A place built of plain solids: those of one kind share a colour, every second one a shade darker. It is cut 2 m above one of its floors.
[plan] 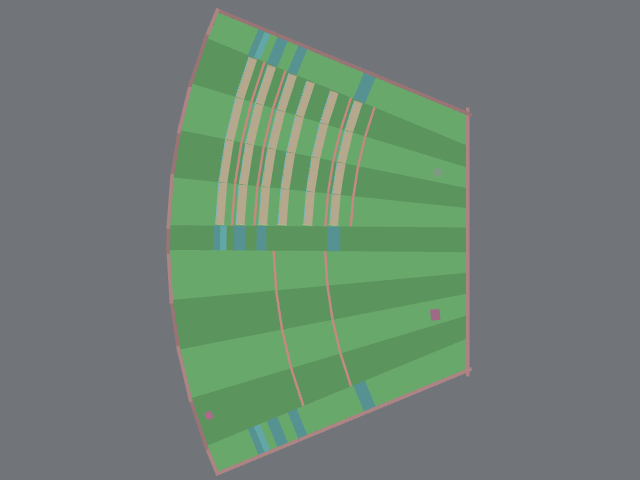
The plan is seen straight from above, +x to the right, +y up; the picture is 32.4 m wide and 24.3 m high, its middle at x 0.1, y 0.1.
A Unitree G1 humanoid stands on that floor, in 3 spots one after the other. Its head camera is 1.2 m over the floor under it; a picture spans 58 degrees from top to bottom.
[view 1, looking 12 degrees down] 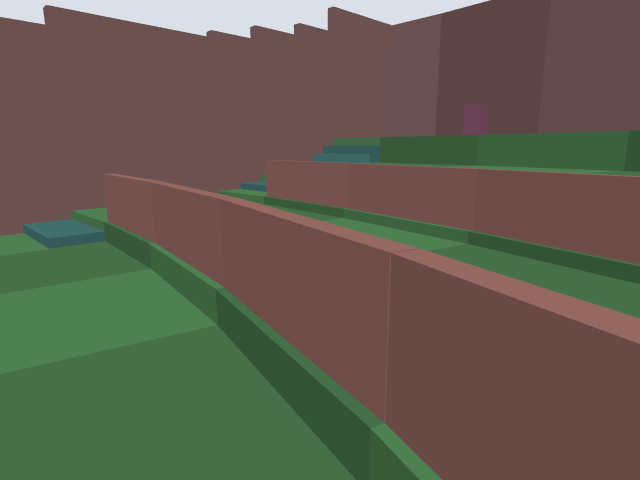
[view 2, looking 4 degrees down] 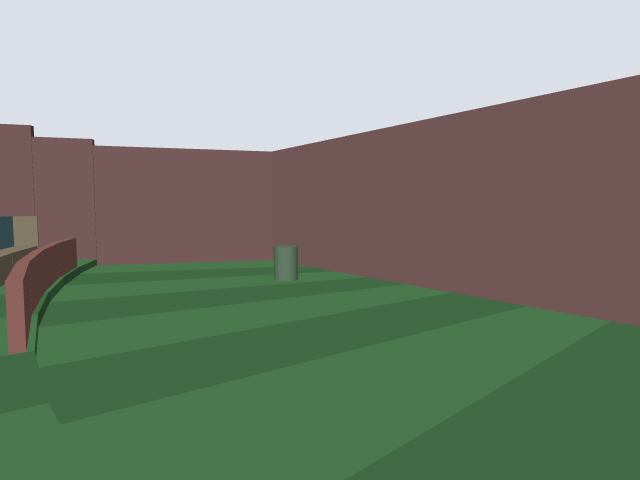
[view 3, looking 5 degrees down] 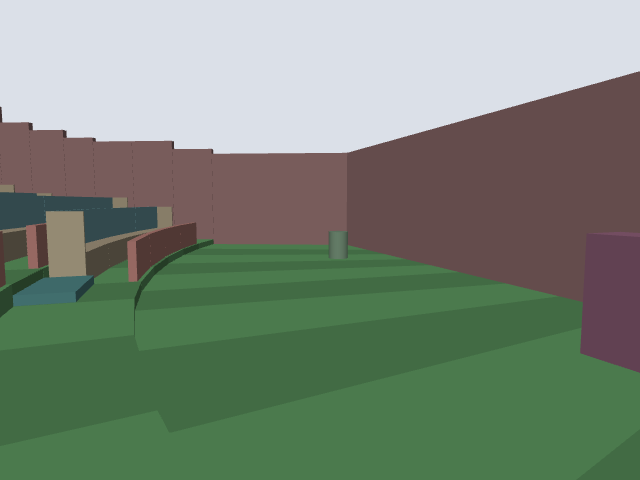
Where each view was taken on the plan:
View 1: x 1.25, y -1.04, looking -112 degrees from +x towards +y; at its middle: guard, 1.76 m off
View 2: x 1.54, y -3.58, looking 53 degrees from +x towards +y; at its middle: wall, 9.91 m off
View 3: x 2.22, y -6.25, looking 71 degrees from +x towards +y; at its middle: wall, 13.82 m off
